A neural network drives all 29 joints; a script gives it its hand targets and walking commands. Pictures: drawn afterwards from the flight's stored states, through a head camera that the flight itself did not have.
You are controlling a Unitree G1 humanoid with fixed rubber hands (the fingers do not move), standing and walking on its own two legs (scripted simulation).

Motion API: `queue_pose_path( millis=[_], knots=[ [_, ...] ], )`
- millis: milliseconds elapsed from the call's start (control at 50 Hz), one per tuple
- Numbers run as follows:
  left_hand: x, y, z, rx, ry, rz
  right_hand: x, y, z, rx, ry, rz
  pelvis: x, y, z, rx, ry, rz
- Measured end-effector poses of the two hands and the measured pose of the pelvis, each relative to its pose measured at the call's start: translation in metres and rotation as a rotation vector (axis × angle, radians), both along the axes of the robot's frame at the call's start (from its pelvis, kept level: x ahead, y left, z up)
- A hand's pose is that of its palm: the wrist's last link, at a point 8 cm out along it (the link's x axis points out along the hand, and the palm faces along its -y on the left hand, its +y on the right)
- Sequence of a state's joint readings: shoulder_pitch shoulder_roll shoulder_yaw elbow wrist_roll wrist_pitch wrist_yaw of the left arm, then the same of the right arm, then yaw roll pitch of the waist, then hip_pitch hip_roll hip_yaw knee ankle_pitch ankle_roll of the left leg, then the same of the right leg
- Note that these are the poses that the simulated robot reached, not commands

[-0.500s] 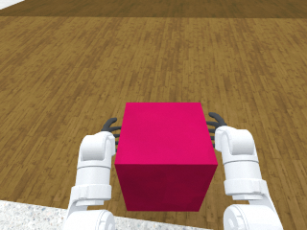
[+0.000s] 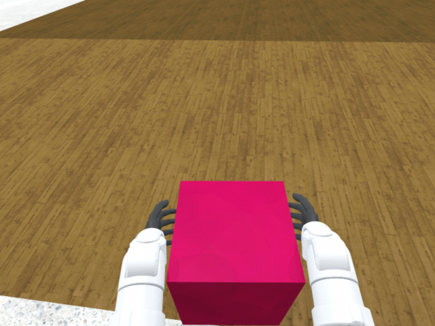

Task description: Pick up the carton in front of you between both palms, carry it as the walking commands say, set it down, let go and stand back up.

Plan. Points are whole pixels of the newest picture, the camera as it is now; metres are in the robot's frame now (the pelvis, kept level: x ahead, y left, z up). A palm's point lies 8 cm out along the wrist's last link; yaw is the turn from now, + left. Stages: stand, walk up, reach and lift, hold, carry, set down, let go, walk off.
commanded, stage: carry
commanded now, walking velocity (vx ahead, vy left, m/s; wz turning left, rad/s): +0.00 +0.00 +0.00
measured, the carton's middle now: (231, 255) +0.29 +0.00 -0.03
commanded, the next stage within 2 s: hold in 0.32 s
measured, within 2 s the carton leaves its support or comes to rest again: neither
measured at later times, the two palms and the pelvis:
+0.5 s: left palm (165, 228) +0.30 +0.13 +0.05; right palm (324, 236) +0.27 -0.17 +0.06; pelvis +0.00 +0.01 +0.01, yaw -7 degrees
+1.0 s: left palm (171, 245) +0.35 +0.14 -0.09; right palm (297, 252) +0.32 -0.15 -0.08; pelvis -0.01 +0.05 -0.03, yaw -11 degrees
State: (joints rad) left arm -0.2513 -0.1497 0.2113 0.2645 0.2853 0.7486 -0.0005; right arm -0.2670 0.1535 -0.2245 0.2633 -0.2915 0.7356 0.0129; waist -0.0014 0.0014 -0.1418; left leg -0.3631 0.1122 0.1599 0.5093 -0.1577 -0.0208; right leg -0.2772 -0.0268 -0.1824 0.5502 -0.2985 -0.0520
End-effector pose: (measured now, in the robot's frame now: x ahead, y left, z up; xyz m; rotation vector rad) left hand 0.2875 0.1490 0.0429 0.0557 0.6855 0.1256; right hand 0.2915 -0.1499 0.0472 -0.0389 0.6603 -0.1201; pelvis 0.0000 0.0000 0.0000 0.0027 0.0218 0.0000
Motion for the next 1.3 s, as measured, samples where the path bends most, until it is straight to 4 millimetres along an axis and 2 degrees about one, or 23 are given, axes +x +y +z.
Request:
queue_pose_path(
  millis=[320, 400, 560, 620, 700, 820, 960, 1040, 1100, 1300],
  knots=[
    [-0.001, 0.002, 0.005, -0.009, -0.029, 0.009, -0.001, 0.001, 0.005, 0.008, -0.029, -0.006, -0.003, 0.001, 0.001, -0.001, 0.005, 0.001],
    [-0.002, 0.0, 0.006, 0.005, -0.017, -0.02, -0.006, -0.001, 0.004, 0.007, -0.016, -0.019, -0.005, 0.005, 0.006, 0.001, -0.078, -0.063],
    [0.024, -0.028, 0.01, -0.014, -0.022, -0.152, -0.024, -0.025, 0.01, 0.001, -0.023, -0.167, 0.0, 0.019, 0.009, -0.012, -0.137, -0.159],
    [0.033, -0.027, 0.009, -0.03, -0.012, -0.151, -0.019, -0.024, 0.007, 0.011, -0.016, -0.185, 0.003, 0.024, 0.008, -0.011, -0.145, -0.187],
    [0.043, -0.018, -0.001, -0.049, 0.008, -0.114, -0.003, -0.015, -0.002, 0.021, 0.001, -0.17, 0.005, 0.032, 0.005, -0.009, -0.136, -0.2],
    [0.055, -0.009, -0.037, -0.044, 0.032, -0.089, 0.02, -0.007, -0.034, 0.016, 0.026, -0.143, 0.003, 0.04, -0.002, -0.002, -0.046, -0.195],
    [0.061, -0.005, -0.111, -0.015, 0.033, -0.107, 0.027, -0.004, -0.108, 0.0, 0.03, -0.126, -0.008, 0.045, -0.022, 0.013, 0.172, -0.189],
    [0.064, -0.005, -0.154, -0.02, 0.013, -0.105, 0.03, -0.004, -0.151, 0.008, 0.01, -0.134, -0.015, 0.046, -0.042, 0.024, 0.308, -0.188],
    [0.069, -0.006, -0.18, -0.032, -0.013, -0.095, 0.034, -0.004, -0.177, 0.021, -0.016, -0.145, -0.02, 0.046, -0.06, 0.033, 0.402, -0.19],
    [0.09, 0.001, -0.231, -0.056, -0.045, -0.071, 0.058, 0.002, -0.228, 0.056, -0.049, -0.158, -0.033, 0.042, -0.118, 0.049, 0.569, -0.189]
  ],
)
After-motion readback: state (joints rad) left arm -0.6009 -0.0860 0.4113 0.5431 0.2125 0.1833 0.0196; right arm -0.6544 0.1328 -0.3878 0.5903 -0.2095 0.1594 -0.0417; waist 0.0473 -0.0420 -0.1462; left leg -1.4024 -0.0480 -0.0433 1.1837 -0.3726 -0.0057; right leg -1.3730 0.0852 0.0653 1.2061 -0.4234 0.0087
